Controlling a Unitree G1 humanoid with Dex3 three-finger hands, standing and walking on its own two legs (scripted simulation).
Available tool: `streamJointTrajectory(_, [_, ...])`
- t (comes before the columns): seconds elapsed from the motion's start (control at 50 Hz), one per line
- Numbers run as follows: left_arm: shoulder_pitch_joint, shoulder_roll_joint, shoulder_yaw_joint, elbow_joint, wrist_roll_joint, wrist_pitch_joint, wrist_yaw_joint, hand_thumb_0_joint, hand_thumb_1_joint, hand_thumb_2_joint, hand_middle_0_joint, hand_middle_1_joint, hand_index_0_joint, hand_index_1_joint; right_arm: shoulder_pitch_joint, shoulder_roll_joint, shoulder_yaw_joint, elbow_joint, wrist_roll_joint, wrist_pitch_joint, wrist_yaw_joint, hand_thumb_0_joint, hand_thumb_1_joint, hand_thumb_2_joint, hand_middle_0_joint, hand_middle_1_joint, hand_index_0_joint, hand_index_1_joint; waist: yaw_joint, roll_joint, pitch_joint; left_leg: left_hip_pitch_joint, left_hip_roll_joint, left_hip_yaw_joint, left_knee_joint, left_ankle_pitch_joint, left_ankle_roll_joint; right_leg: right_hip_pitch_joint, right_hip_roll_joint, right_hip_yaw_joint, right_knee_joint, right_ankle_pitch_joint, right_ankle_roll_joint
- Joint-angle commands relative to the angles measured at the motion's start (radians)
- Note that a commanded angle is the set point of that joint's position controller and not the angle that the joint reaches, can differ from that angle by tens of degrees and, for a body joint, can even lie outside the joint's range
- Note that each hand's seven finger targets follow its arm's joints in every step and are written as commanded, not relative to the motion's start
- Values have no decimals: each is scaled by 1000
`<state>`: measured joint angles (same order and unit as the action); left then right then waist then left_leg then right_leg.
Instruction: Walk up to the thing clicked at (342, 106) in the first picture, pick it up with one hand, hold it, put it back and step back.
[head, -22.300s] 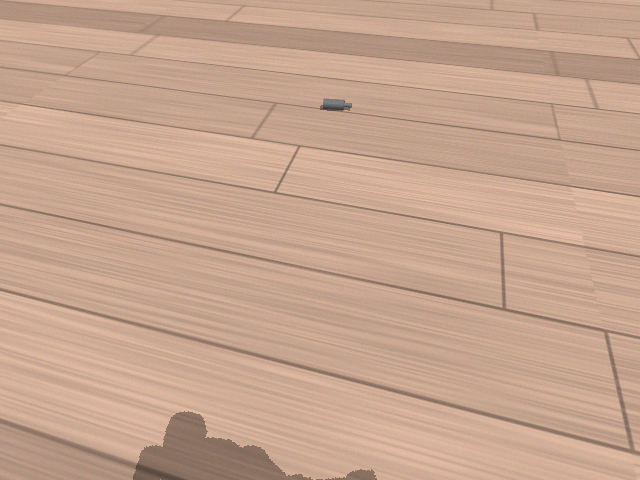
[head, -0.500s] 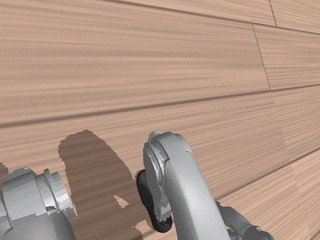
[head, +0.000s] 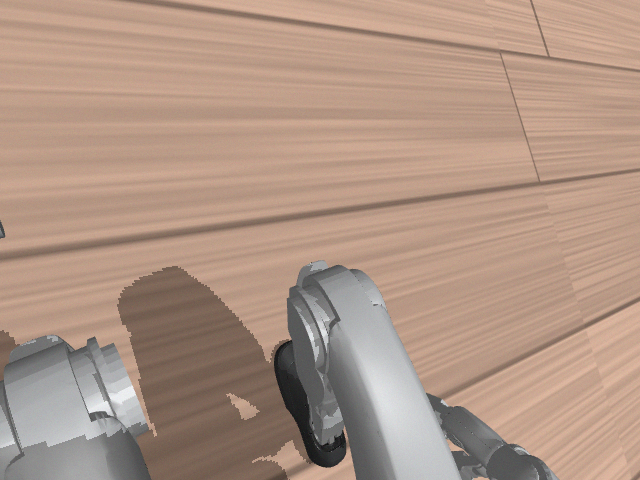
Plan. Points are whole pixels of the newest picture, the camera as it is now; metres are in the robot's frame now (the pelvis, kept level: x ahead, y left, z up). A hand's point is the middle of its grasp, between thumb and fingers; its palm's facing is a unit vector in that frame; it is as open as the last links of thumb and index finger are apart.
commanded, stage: close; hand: left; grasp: from above
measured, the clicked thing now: out of the picture +0.43 +0.35 -0.26
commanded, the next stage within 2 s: settle in 1.26 s
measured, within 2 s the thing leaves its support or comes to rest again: leaves its support in 1.58 s
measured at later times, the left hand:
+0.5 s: hand out of the picture +0.40 +0.34 -0.24, palm faces -0.46 -0.16 -0.87, open 10.5 cm
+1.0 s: hand out of the picture +0.41 +0.36 -0.24, palm faces -0.47 -0.17 -0.86, open 8.8 cm
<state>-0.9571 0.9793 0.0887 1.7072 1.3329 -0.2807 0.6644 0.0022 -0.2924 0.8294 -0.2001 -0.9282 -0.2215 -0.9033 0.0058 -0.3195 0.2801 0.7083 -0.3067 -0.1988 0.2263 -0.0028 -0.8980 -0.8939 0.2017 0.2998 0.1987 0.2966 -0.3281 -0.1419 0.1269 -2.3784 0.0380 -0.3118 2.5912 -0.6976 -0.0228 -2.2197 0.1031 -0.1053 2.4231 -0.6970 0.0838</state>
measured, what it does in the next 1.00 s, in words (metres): stands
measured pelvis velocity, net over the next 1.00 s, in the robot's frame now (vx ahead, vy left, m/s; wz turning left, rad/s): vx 0.01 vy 0.00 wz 0.00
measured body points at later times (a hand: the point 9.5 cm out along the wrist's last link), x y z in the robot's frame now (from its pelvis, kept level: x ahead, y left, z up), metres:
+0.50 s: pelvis +0.00 +0.00 +0.00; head +0.25 +0.15 +0.35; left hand +0.42 +0.35 -0.19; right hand +0.11 -0.24 -0.07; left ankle +0.06 +0.13 -0.26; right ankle +0.11 -0.14 -0.26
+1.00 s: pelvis +0.01 +0.00 +0.00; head +0.26 +0.15 +0.34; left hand +0.43 +0.37 -0.19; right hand +0.10 -0.25 -0.06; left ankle +0.06 +0.13 -0.26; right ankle +0.11 -0.14 -0.26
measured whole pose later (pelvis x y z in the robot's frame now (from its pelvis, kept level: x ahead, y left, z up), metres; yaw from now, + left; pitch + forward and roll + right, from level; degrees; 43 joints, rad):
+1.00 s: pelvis +0.01 +0.00 +0.00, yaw +0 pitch +27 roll -15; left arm -0.95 1.03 0.12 1.66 1.29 -0.30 0.54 0.00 0.25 0.44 -0.61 -0.62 -0.67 -0.56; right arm 0.04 -0.32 0.29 0.70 -0.30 -0.17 0.22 0.00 -0.90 -0.89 0.20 0.30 0.20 0.30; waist -0.33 -0.14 0.14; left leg -2.37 0.03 -0.31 2.59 -0.72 -0.03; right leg -2.21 0.08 -0.11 2.42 -0.72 0.08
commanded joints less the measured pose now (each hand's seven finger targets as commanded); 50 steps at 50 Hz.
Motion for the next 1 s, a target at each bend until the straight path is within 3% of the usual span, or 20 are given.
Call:
streamJointTrajectory(0.0, [-206, 263, 44, -46, -50, 31, 1, 0, -198, 734, -261, -893, -295, -856, 162, -338, -101, -9, 10, -13, -7, 0, -895, -899, 199, 300, 199, 300, -32, 450, -571, 480, 22, 134, -270, 118, 25, 252, 14, -168, -201, 202, -86])
streamJointTrajectory(0.14, [-229, 262, 33, -126, -73, -14, -72, 0, -125, 663, -325, -834, -361, -795, 156, -312, -79, -24, 12, 3, -15, 0, -897, -900, 199, 300, 199, 300, -30, 516, -622, 541, 21, 133, -267, 197, 13, 310, 10, -174, -178, 272, -87])
streamJointTrajectory(0.18, [-219, 278, 45, -151, -63, -33, -75, 0, -107, 656, -337, -822, -374, -783, 164, -318, -80, -21, 10, 12, -16, 0, -896, -900, 199, 300, 199, 300, -23, 556, -650, 589, 24, 130, -274, 247, 5, 326, 11, -180, -169, 304, -91])
streamJointTrajectory(0.26, [-188, 225, 13, -130, -54, -61, -77, 0, -72, 649, -362, -798, -397, -760, 164, -306, -71, -13, 3, 25, -11, 0, -894, -899, 199, 300, 199, 300, -42, 513, -609, 542, 24, 137, -247, 244, 12, 331, 12, -182, -181, 321, -83])
streamJointTrajectory(0.3, [-206, 259, 40, -170, -49, -73, -66, 0, -32, 705, -408, -797, -433, -770, 176, -311, -73, -7, 2, 30, -12, 0, -894, -899, 199, 300, 199, 300, -26, 546, -633, 569, 24, 139, -257, 261, 10, 335, 10, -181, -182, 328, -85])
streamJointTrajectory(0.34, [-166, 222, 23, -120, -38, -79, -57, 0, 30, 703, -458, -783, -482, -757, 171, -305, -67, -10, -6, 34, -8, 0, -894, -899, 199, 300, 199, 300, -34, 522, -586, 549, 25, 134, -260, 240, 10, 305, 13, -192, -177, 311, -86])
streamJointTrajectory(0.38, [-161, 232, 26, -137, -26, -86, -40, 0, 81, 707, -484, -793, -512, -763, 156, -307, -68, -7, -6, 32, -7, 0, -892, -898, 199, 300, 199, 300, -29, 519, -579, 538, 24, 138, -259, 217, 12, 304, 17, -189, -185, 295, -84])
streamJointTrajectory(0.46, [-165, 274, 60, -120, 4, -74, 6, 0, 104, 586, -493, -719, -530, -680, 157, -314, -73, -9, -12, 37, -10, 0, -891, -898, 199, 300, 199, 300, -20, 495, -599, 519, 23, 142, -261, 200, 18, 305, 16, -178, -190, 280, -87])
streamJointTrajectory(0.5, [-208, 248, 38, -169, -5, -66, 25, 0, 91, 557, -475, -709, -515, -666, 150, -326, -88, 5, -13, 34, -15, 0, -890, -897, 200, 300, 200, 300, -27, 485, -605, 506, 21, 142, -261, 169, 18, 289, 19, -178, -200, 250, -87])
streamJointTrajectory(0.54, [-191, 222, 7, -99, 2, -42, 29, 0, 110, 516, -484, -697, -530, -649, 139, -322, -87, -9, -12, 21, -14, 0, -892, -897, 199, 300, 199, 300, -40, 489, -551, 492, 22, 146, -264, 134, 18, 257, 16, -168, -190, 221, -91])
streamJointTrajectory(0.64, [-246, 257, 26, -136, -25, -1, 36, 0, 203, 535, -583, -655, -616, -620, 147, -328, -97, 2, 2, 2, -19, 0, -895, -900, 199, 300, 199, 300, -24, 486, -594, 492, 22, 148, -272, 129, 19, 266, 16, -158, -206, 209, -93])
streamJointTrajectory(0.66, [-273, 264, 24, -178, -20, 2, 28, 0, 212, 508, -584, -649, -622, -609, 170, -330, -99, -3, 3, -3, -13, 0, -896, -899, 199, 300, 199, 300, -24, 524, -634, 525, 20, 148, -266, 161, 18, 273, 13, -165, -195, 240, -91])
streamJointTrajectory(0.68, [-237, 259, 29, -109, -28, 15, 19, 0, 228, 490, -595, -643, -636, -601, 151, -327, -96, -12, 3, -7, -13, 0, -895, -899, 199, 300, 199, 300, -23, 514, -615, 524, 23, 146, -268, 154, 16, 265, 12, -163, -184, 233, -94])
streamJointTrajectory(0.76, [-224, 324, 84, -109, -40, 22, -14, 0, 233, 473, -605, -613, -643, -573, 165, -326, -95, -9, 10, -1, -15, 0, -894, -899, 199, 300, 199, 300, -10, 519, -632, 508, 21, 146, -263, 178, 18, 293, 8, -155, -183, 247, -94])
streamJointTrajectory(0.82, [-197, 263, 54, -89, -55, 16, -62, 0, 251, 419, -610, -601, -656, -553, 163, -317, -95, -9, 7, -3, -10, 0, -896, -900, 199, 300, 199, 300, -26, 512, -575, 503, 18, 147, -260, 187, 15, 270, 5, -167, -172, 259, -89])
streamJointTrajectory(0.86, [-212, 286, 62, -138, -67, -1, -85, 0, 273, 427, -637, -583, -678, -539, 172, -317, -89, -12, 8, 8, -12, 0, -895, -900, 199, 300, 199, 300, -25, 519, -609, 525, 19, 139, -266, 218, 13, 298, 6, -171, -177, 282, -88])
streamJointTrajectory(0.88, [-202, 302, 73, -162, -69, -11, -92, 0, 295, 429, -646, -596, -691, -549, 168, -320, -94, -17, 11, 15, -17, 0, -894, -899, 199, 300, 199, 300, -4, 550, -640, 555, 18, 137, -282, 232, 8, 309, 4, -171, -176, 284, -93])
streamJointTrajectory(0.92, [-165, 251, 24, -107, -55, -16, -116, 0, 345, 433, -682, -597, -728, -548, 161, -309, -89, -23, 8, 23, -11, 0, -896, -899, 199, 300, 199, 300, -24, 526, -593, 542, 21, 137, -268, 230, 9, 289, 4, -175, -169, 285, -90])
streamJointTrajectory(0.94, [-170, 264, 41, -156, -58, -30, -115, 0, 374, 448, -701, -611, -748, -562, 176, -321, -92, -16, 5, 32, -15, 0, -896, -899, 199, 300, 199, 300, -15, 539, -640, 561, 20, 134, -279, 262, 8, 321, 8, -176, -179, 310, -88])
streamJointTrajectory(0.98, [-164, 248, 29, -138, -61, -47, -119, 0, 400, 475, -730, -595, -771, -553, 174, -313, -84, -20, 7, 45, -18, 0, -893, -898, 199, 300, 199, 300, -17, 509, -629, 545, 20, 133, -268, 262, 12, 324, 7, -174, -182, 316, -86])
